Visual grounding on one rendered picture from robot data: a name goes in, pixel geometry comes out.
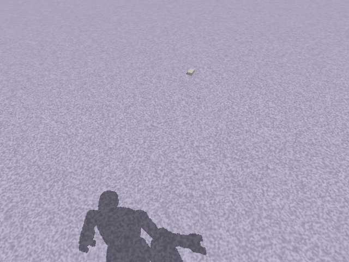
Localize small box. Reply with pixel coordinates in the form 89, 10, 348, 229
187, 68, 195, 76

